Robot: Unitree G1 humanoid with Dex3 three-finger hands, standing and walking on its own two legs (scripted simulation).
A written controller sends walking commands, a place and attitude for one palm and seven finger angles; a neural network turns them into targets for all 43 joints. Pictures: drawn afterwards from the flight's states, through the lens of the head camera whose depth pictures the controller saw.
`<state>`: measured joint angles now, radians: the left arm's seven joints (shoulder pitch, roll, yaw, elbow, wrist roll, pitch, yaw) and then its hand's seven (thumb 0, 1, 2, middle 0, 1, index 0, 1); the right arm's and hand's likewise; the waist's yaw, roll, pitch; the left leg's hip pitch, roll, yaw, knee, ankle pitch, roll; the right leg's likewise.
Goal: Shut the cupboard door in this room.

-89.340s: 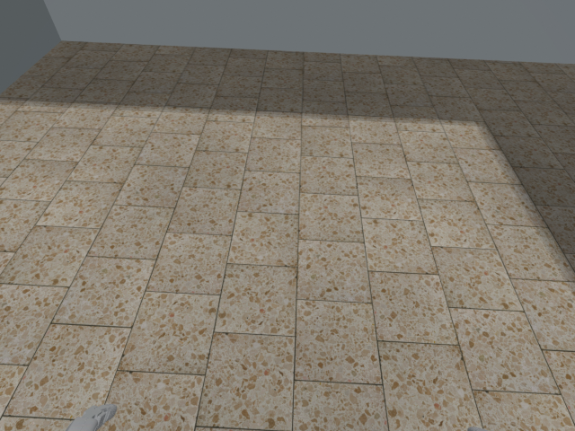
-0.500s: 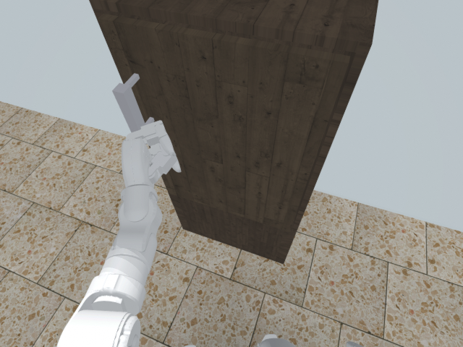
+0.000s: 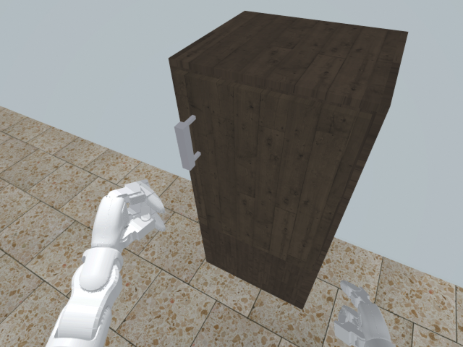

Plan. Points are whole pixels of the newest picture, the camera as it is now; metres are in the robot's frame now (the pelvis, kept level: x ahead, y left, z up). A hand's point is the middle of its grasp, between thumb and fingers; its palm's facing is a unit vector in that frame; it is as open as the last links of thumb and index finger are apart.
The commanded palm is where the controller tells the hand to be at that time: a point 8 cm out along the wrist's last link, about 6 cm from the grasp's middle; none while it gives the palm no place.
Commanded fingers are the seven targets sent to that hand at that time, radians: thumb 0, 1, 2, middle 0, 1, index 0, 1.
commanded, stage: draw the hand back to the body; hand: left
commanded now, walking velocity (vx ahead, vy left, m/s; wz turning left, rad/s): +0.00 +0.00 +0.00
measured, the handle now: (190, 142) +0.59 +0.16 +0.02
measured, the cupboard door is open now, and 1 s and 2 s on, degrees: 0 0 0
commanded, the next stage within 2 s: step back with the hand held close in 0.88 s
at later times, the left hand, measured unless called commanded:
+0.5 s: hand (25, 250) +0.20 +0.28 +0.16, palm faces +0.44 -0.82 -0.38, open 6.1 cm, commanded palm +0.15 +0.32 +0.18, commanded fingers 0.00 0.90 0.90 -0.20 -0.30 -0.20 -0.30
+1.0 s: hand (16, 247) +0.19 +0.29 +0.17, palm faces +0.47 -0.80 -0.37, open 7.4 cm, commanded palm +0.14 +0.32 +0.18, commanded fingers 0.00 0.90 0.90 -0.20 -0.30 -0.20 -0.30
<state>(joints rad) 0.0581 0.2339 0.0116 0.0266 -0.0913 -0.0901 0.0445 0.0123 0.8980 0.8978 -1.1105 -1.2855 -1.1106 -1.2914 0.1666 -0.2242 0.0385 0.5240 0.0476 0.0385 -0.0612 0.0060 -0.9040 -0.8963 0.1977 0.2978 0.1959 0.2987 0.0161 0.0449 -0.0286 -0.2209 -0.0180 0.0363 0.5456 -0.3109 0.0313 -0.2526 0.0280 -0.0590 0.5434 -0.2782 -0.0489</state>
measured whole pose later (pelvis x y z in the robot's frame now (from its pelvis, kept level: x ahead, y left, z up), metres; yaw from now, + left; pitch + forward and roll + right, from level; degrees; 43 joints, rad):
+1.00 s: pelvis +0.01 +0.02 +0.01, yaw +0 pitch -4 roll -1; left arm 0.46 0.35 0.35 -0.39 -0.09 -0.06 0.11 0.01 0.89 0.90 -0.21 -0.30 -0.21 -0.31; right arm 0.21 -0.22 0.03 0.62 0.02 -0.07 -0.06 0.01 -0.90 -0.90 0.20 0.30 0.20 0.30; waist 0.06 0.06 0.00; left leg -0.09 -0.04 0.03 0.43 -0.27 0.05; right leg -0.11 0.02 -0.06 0.41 -0.23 -0.02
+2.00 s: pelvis -0.11 +0.03 -0.02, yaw +5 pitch +0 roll +0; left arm 0.48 0.41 0.44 -0.54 -0.03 -0.24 0.17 0.01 0.89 0.90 -0.21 -0.30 -0.21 -0.30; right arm 0.24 -0.22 -0.02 0.59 0.01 0.00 -0.04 0.01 -0.90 -0.90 0.20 0.30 0.20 0.30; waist -0.02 -0.05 0.02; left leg -0.45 -0.02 0.03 0.72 -0.38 0.03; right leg -0.47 0.00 0.00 0.62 -0.15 0.00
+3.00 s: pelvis -0.35 +0.03 +0.01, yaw -3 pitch +0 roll +0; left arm 0.61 0.49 0.47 -0.59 -0.05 -0.23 0.15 0.01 0.89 0.90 -0.22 -0.30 -0.22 -0.30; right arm 0.27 -0.15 0.02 0.64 -0.01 -0.07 -0.05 0.01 -0.90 -0.90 0.20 0.30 0.20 0.30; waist 0.00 -0.05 -0.07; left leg -0.59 -0.03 0.03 1.00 -0.36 -0.01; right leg -0.19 0.05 -0.04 0.46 -0.25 -0.09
